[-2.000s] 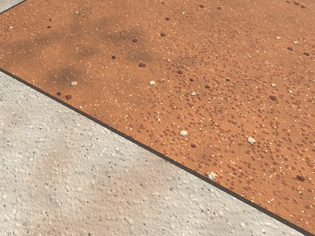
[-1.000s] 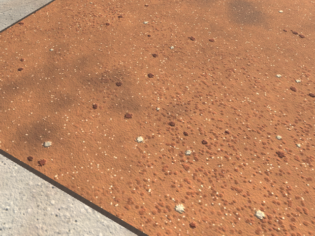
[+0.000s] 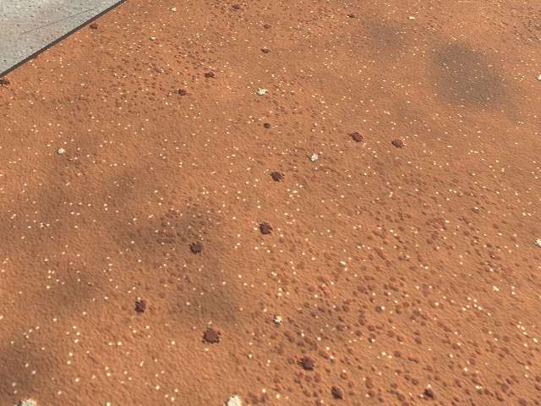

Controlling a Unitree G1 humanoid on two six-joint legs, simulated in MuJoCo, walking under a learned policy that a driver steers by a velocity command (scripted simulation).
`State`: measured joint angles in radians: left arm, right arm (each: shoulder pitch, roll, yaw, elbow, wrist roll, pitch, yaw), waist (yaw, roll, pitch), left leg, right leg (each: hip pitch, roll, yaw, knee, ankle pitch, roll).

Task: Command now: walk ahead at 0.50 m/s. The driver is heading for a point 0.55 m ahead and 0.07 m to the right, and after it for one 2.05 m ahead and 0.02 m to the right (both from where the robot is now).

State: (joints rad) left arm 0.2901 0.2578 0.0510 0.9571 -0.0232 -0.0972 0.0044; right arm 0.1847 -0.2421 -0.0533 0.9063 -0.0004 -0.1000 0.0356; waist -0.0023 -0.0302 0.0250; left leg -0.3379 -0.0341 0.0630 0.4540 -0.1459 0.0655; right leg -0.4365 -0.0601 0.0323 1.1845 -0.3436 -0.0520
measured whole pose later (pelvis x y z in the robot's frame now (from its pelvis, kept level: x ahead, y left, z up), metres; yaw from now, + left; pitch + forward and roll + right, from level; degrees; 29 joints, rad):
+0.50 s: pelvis +0.28 -0.06 -0.01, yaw +0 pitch +2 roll +1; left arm 0.08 0.24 0.06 0.85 -0.01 -0.10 -0.03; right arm 0.35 -0.26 -0.05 1.02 0.02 -0.08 0.00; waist -0.03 0.01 0.03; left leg -0.23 0.00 -0.03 1.03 -0.46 0.03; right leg -0.45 0.00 -0.06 0.56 -0.15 -0.06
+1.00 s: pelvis +0.55 -0.02 -0.02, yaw +0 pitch +2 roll -1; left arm 0.40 0.25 0.07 1.03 -0.01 -0.06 0.01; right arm 0.01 -0.23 -0.06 0.86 0.01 -0.10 0.04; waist 0.06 0.00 0.02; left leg -0.50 0.03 0.04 0.53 -0.07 0.06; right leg 0.03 -0.02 -0.05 0.46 -0.46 0.00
